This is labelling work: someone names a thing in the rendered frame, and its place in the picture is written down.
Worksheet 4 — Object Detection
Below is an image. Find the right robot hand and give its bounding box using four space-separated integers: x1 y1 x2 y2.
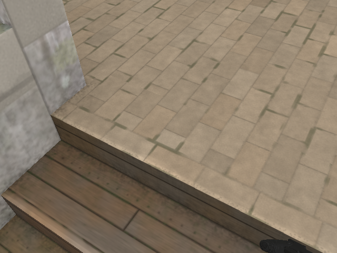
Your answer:
260 239 312 253

